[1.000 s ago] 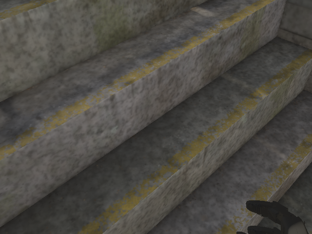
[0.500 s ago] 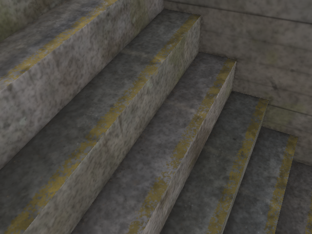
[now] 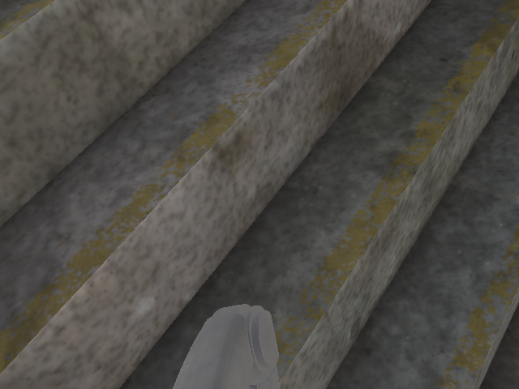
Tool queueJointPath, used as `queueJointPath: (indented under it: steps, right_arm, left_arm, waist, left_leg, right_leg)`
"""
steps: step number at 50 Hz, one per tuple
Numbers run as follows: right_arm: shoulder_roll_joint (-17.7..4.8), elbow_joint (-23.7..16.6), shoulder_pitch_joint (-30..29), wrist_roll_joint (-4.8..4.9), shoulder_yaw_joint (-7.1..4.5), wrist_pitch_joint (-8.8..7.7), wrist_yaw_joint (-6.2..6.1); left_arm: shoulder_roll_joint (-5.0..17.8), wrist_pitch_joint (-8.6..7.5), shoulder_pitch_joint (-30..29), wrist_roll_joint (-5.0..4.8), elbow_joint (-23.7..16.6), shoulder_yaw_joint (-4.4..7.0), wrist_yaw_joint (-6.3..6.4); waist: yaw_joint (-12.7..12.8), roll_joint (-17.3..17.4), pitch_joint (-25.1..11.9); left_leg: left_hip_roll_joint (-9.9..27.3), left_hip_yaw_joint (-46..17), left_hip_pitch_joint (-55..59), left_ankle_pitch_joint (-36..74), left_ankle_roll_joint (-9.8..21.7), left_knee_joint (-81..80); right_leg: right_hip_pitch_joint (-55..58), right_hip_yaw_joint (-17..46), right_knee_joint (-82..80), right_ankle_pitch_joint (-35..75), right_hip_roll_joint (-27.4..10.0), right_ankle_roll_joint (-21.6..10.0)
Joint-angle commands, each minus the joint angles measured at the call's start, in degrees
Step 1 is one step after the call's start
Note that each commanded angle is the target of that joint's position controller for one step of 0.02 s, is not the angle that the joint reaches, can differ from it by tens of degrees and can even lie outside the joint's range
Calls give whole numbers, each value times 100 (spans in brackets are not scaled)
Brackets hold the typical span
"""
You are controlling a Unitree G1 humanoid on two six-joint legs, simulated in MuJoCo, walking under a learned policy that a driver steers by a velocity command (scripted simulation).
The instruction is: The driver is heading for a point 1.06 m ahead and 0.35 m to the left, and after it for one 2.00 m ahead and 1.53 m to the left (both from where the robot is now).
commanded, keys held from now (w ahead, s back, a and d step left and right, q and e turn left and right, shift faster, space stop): w+q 1.00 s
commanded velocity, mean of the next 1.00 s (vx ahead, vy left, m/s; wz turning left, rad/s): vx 0.49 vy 0.00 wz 0.53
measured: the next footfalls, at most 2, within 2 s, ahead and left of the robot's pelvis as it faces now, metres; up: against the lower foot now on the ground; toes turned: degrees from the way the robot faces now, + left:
left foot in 0.10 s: +0.21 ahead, +0.05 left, +0.24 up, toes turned +6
right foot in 0.32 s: +0.13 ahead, -0.30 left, +0.01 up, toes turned +6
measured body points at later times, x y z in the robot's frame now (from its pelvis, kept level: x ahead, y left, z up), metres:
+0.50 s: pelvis +0.04 -0.27 -0.01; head -0.04 -0.30 +0.43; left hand +0.09 -0.04 -0.11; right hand +0.30 -0.42 -0.05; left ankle -0.05 -0.19 -0.52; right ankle +0.09 -0.31 -0.71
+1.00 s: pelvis -0.03 -0.44 -0.23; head -0.02 -0.44 +0.22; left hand -0.10 -0.21 -0.35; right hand +0.26 -0.49 -0.31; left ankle -0.13 -0.36 -0.64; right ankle -0.03 -0.50 -0.94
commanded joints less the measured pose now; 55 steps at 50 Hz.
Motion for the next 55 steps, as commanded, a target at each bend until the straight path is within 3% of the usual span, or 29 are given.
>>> queueJointPath:
  steps: [1,3,4,5,6,9,12,14,15,17,18,19,21,28,30,31,32,33,34,35,37,40,42,43,44,45,47,48,55]
  right_arm:
    - [-1128,-1418,-1404,-76,-49,5,186]
    - [-927,-768,227,247,-150,291,86]
    - [-1165,-236,1803,199,-267,54,192]
    - [-1643,-4,1484,456,-524,53,103]
    - [-1686,124,1190,392,-531,164,-99]
    - [-558,-580,-1874,43,-272,59,-321]
    - [-119,-649,-2457,-244,-81,-195,-440]
    - [-113,-541,-912,78,-160,3,-462]
    - [-169,-632,73,295,-219,114,-570]
    - [215,-1339,-1081,719,-168,462,-307]
    - [403,-1442,-438,431,-23,485,-309]
    - [-201,-1124,528,-21,-45,387,-279]
    - [-1264,-1070,-16,-310,-229,400,19]
    - [-1551,-1081,-59,-3,-491,417,282]
    - [-1381,-757,1199,81,-522,178,163]
    - [-879,-666,1012,15,-429,2,63]
    - [-665,-1286,-827,-66,-391,-132,-64]
    - [-639,-2174,-2449,-106,-346,-267,-156]
    - [-1056,-2223,-2700,-181,-379,-308,-220]
    - [-933,-2127,-2081,-144,-363,-348,-474]
    - [-833,-1794,-1948,-453,-127,-459,-641]
    - [-432,-1589,-579,-55,-41,-185,-641]
    - [216,-2017,-450,413,-43,143,-473]
    - [-50,-2033,299,369,-83,152,-336]
    - [-311,-1571,729,109,-64,38,-316]
    - [-866,-1843,53,-189,-186,125,-336]
    - [-1939,-1637,-1066,-327,-582,141,-98]
    - [-1897,-1488,-1009,-272,-595,151,30]
    - [-1092,-1116,-461,-196,-368,206,172]
  left_arm:
    - [2349,-625,-1188,-302,-1727,597,449]
    - [2539,-469,-204,11,-1173,608,645]
    - [2225,-303,-254,-138,-1176,563,544]
    - [2739,-551,159,-231,-819,669,364]
    - [2420,-541,-1213,-113,-1350,531,135]
    - [1249,150,-975,499,-1718,146,61]
    - [1012,28,709,332,-1188,74,-63]
    - [770,-224,-469,339,-1238,-59,-120]
    - [734,-272,-1359,180,-1452,-123,-170]
    - [1585,-282,-1625,834,-1873,-114,13]
    - [1909,-340,-1764,992,-1731,-39,6]
    - [2238,-506,-1688,820,-1859,175,-47]
    - [2269,-793,-2024,367,-1851,313,329]
    - [1915,-643,-1867,519,-1748,459,367]
    - [1900,-362,-2185,416,-2002,565,341]
    - [1792,-164,-2395,192,-2100,564,257]
    - [1789,-3,-1589,204,-2060,478,244]
    - [1653,156,-940,235,-2183,459,274]
    - [1721,233,-372,606,-2106,490,300]
    - [1420,199,-1226,882,-2308,402,240]
    - [1059,-25,-237,802,-2056,211,175]
    - [697,-228,-892,282,-1527,-44,15]
    - [790,-284,-2241,696,-1823,-283,87]
    - [2082,-585,-1909,1258,-1903,76,30]
    - [2503,-666,-1289,1016,-1753,407,67]
    - [3788,-912,-1911,698,-2112,963,249]
    - [2321,-1210,-1596,235,-1902,571,405]
    - [2146,-1275,-1431,356,-1858,516,436]
    - [2059,-1015,-832,531,-1084,561,512]
  waist:
    - [-416,-1378,-208]
    - [-813,-3474,-612]
    - [-846,-2630,-504]
    - [-936,718,-2858]
    - [-511,631,-3988]
    - [987,-689,-896]
    - [1844,-2286,-252]
    - [754,-3078,-703]
    - [186,-2318,-1353]
    - [189,-649,-1193]
    - [-408,-496,-829]
    - [-442,-73,-835]
    - [21,-477,-180]
    - [152,-1725,-394]
    - [-417,-425,-563]
    - [-446,1392,-439]
    - [546,2077,-644]
    - [1246,543,-1270]
    - [1685,-1542,-1699]
    - [987,-1619,-1619]
    - [1790,-2220,-1472]
    - [599,-1765,-786]
    - [-416,-1363,-627]
    - [-1063,-1314,-1229]
    - [-634,-594,-1937]
    - [-322,-2097,-2186]
    - [350,-283,-617]
    - [473,-17,-248]
    - [425,-1431,-420]
  left_leg:
    - [-145,19,3982,-431,555,-5034]
    - [-1164,-62,4932,-3607,790,-5524]
    - [-223,-1275,8443,-4478,1638,-6580]
    - [1433,-4773,7839,-2544,2528,-8336]
    - [618,-5324,6887,-2608,1965,-9664]
    - [1241,-4536,803,-2207,938,-8191]
    - [366,-1584,794,-2382,190,-6174]
    - [-627,15,2891,-1431,-78,-3527]
    - [-814,-498,3430,-1369,-136,-2167]
    - [-806,-1494,2393,-1122,-855,351]
    - [-599,-1691,1177,-353,-786,1218]
    - [-303,-1700,854,793,-701,606]
    - [145,-2189,1782,1823,-577,-1881]
    - [456,-1312,5311,268,288,-9404]
    - [592,-934,6320,1159,1170,-11618]
    - [761,-1366,6661,2478,1470,-12106]
    - [1325,-2506,5584,3292,1436,-10527]
    - [1684,-3535,5257,3168,1437,-9250]
    - [1293,-3333,5234,2277,1223,-8688]
    - [1193,-3649,3572,1418,966,-8482]
    - [274,-2372,2362,146,307,-7457]
    - [-891,-1351,3869,-1657,526,-4640]
    - [-1378,-2128,3259,-1720,134,-571]
    - [-731,-1913,753,-1050,-351,-179]
    - [-373,-2188,-14,-112,-253,265]
    - [246,-2423,621,912,-405,50]
    - [406,-2661,478,1874,-433,-1201]
    - [412,-2615,1073,2082,-386,-2381]
    - [416,-1087,2910,609,-51,-6159]
  right_leg:
    - [-2962,11,-1147,14052,-996,1521]
    - [-2136,-155,-69,16385,-1019,1395]
    - [-6247,-401,2423,16268,138,3086]
    - [-4977,540,7051,3126,468,1890]
    - [-3554,1089,7877,2183,592,1428]
    - [-3235,2578,6618,-95,-580,231]
    - [-2745,326,1842,1929,-539,-29]
    - [-3246,-751,-462,5022,-453,128]
    - [-3187,-508,-1000,5304,-676,195]
    - [-3373,1570,-437,4234,-1485,682]
    - [-2702,1862,106,3895,-1803,626]
    - [-2222,2112,-125,2146,-2065,624]
    - [-3063,3292,-1297,-599,-2189,605]
    - [-3596,1052,-1008,1869,-1301,1014]
    - [-3433,-538,1259,895,-70,1968]
    - [-4155,-533,3936,-166,488,2065]
    - [-4409,1192,5597,-662,-310,1637]
    - [-4800,2233,5328,-651,-1029,1254]
    - [-4400,419,4951,814,-439,985]
    - [-3411,744,5758,1646,-223,726]
    - [-1637,-571,2512,3420,42,420]
    - [-2105,-772,-2663,6514,-573,202]
    - [-2635,43,-2484,7341,-1180,319]
    - [-146,644,1273,10038,-1892,509]
    - [754,1035,1216,8162,-2360,324]
    - [-641,2734,-987,2653,-3908,-625]
    - [-1377,2883,-1678,192,-3118,-405]
    - [-1779,2142,-1395,528,-2751,-287]
    - [-1739,521,-1440,495,-1883,-402]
